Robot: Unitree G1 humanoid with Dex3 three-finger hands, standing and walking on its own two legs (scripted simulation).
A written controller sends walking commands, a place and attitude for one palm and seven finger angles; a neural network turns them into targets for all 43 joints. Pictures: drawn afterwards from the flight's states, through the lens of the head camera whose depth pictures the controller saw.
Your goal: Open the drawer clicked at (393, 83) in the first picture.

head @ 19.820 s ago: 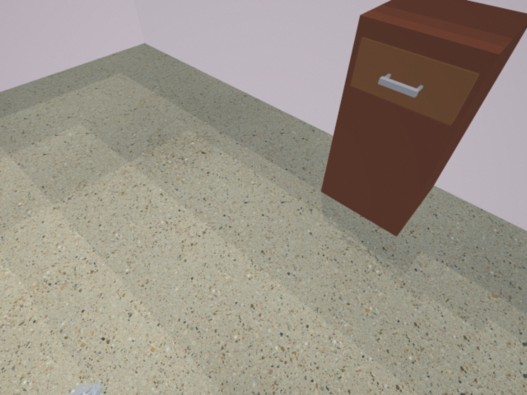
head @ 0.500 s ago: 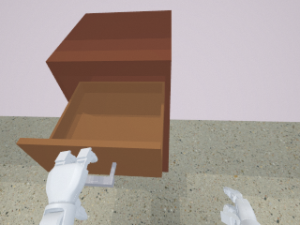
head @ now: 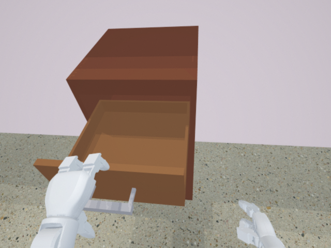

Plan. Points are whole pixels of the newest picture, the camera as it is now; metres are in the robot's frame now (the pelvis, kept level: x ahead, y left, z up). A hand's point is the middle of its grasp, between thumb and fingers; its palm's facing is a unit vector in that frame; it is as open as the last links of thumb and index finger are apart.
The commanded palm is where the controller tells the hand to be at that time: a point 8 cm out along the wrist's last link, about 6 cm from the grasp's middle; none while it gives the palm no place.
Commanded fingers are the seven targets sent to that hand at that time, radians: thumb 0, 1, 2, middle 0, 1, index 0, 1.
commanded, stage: lift the hand off the handle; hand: left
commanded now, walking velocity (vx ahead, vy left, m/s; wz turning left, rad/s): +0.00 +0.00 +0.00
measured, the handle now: (109, 198) +0.24 +0.20 -0.03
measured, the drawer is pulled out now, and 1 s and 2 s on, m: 0.29 0.29 0.29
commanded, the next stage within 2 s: draw the hand back to the body in 0.36 s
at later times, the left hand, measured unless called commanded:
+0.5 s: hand (80, 189) +0.20 +0.21 +0.11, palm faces +0.07 -0.17 -0.98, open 13.8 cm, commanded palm +0.18 +0.21 +0.17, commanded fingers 0.00 -0.50 0.30 -0.30 -1.20 -0.30 -1.20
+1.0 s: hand (62, 189) +0.19 +0.24 +0.12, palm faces +0.07 -0.13 -0.99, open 13.8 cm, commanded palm +0.16 +0.24 +0.18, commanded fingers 0.00 -0.50 0.30 -0.30 -1.20 -0.30 -1.20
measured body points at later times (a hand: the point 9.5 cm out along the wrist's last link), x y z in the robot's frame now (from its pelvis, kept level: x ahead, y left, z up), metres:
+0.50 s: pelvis -0.01 +0.00 +0.01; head -0.02 -0.04 +0.46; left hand +0.19 +0.21 +0.16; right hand +0.22 -0.19 -0.07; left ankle +0.00 +0.12 -0.72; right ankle -0.03 -0.09 -0.72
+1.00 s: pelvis +0.00 +0.00 +0.01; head +0.00 -0.03 +0.46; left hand +0.18 +0.24 +0.17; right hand +0.23 -0.20 -0.07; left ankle +0.00 +0.12 -0.72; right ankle -0.03 -0.09 -0.72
